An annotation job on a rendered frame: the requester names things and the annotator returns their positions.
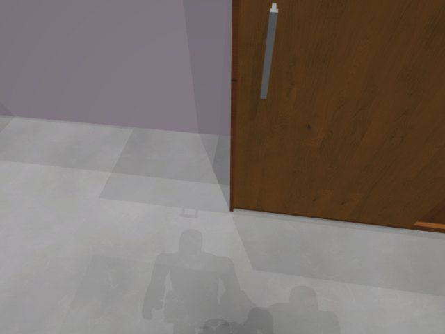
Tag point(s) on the handle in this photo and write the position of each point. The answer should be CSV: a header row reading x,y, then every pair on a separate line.
x,y
269,50

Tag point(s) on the wardrobe door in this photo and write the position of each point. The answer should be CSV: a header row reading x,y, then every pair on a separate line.
x,y
436,214
353,125

